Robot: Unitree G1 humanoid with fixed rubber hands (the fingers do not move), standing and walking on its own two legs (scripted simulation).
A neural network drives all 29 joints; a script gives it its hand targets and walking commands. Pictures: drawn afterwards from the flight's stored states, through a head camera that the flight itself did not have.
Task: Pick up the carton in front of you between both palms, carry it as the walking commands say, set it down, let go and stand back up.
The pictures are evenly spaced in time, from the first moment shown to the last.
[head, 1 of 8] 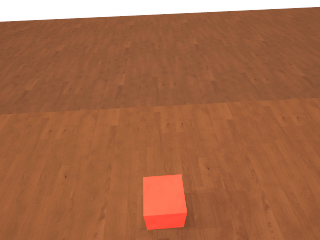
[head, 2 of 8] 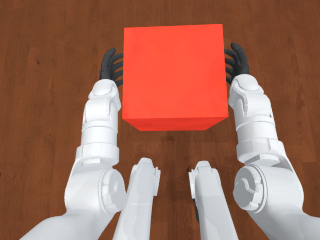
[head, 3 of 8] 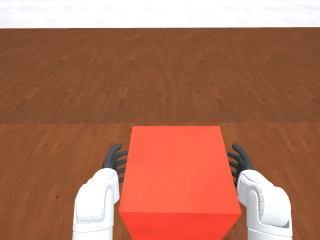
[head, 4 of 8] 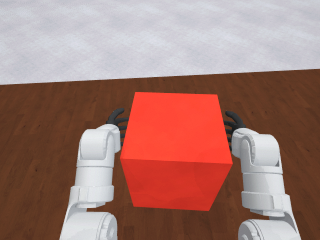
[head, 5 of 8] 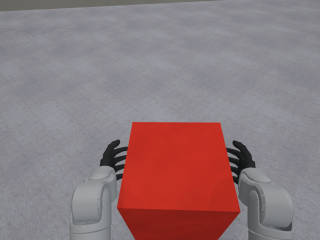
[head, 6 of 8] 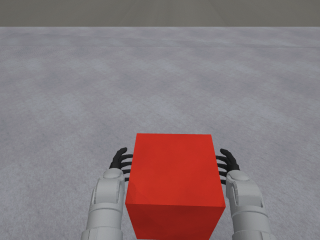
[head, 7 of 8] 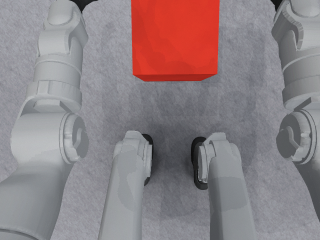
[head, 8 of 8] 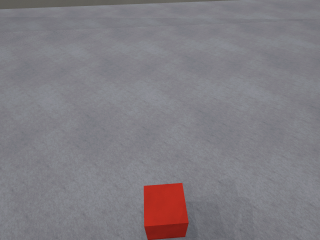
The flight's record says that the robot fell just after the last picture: no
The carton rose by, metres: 0.68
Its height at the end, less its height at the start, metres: -0.21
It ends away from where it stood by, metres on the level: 5.65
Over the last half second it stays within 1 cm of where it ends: yes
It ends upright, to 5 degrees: yes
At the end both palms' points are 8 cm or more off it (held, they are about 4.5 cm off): yes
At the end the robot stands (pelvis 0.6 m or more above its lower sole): yes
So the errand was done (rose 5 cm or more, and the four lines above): yes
